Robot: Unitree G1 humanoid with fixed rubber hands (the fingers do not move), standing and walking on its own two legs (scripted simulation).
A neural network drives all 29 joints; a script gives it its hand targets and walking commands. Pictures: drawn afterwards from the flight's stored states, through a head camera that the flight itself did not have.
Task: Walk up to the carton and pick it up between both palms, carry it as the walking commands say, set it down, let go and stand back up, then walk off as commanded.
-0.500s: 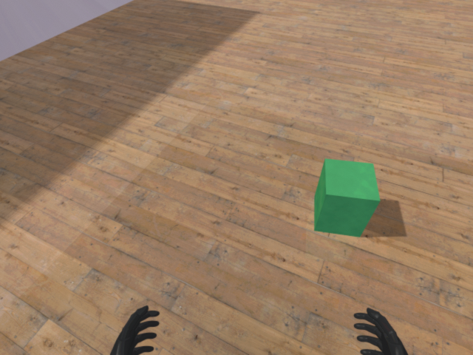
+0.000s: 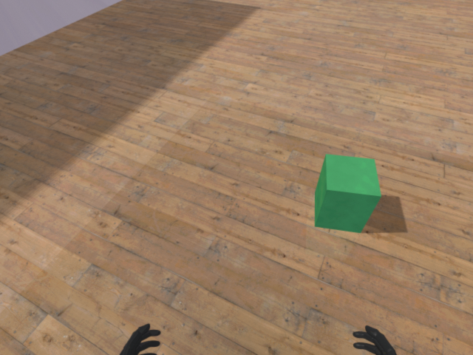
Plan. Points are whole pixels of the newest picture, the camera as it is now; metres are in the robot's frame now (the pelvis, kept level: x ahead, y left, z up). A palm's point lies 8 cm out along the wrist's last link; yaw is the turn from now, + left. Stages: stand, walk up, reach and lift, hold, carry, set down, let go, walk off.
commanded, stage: stand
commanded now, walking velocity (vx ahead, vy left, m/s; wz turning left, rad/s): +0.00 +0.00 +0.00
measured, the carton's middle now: (343, 194) +0.93 -0.45 -0.61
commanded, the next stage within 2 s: walk up in 1.00 s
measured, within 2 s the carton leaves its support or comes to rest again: neither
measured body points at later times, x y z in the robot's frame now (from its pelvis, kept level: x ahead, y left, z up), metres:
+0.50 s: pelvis +0.00 +0.00 +0.00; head +0.01 +0.00 +0.45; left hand +0.13 +0.23 -0.11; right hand +0.13 -0.23 -0.11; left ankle +0.00 +0.12 -0.72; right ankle +0.00 -0.12 -0.72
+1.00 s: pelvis +0.00 +0.00 +0.01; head +0.01 +0.00 +0.46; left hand +0.11 +0.23 -0.11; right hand +0.11 -0.23 -0.11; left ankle +0.00 +0.12 -0.72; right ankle +0.00 -0.12 -0.72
